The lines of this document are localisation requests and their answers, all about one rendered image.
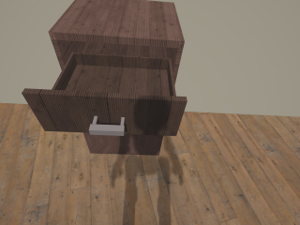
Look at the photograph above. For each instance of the cabinet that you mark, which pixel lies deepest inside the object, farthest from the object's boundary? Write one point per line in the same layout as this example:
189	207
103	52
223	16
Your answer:
142	28

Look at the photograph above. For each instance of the drawer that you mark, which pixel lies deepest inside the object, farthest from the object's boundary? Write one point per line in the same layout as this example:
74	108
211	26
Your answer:
110	86

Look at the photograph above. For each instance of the handle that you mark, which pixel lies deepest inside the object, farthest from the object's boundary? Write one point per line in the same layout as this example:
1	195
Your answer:
107	130

